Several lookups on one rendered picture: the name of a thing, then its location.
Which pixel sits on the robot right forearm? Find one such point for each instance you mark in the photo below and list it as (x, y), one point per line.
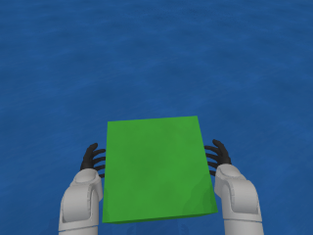
(239, 200)

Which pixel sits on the robot right hand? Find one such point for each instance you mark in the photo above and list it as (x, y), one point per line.
(222, 158)

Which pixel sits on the robot left forearm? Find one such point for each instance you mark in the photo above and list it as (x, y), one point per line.
(79, 211)

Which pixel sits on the carton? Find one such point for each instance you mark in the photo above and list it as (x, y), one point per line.
(156, 169)

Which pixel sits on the robot left hand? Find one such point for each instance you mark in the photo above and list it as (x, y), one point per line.
(88, 161)

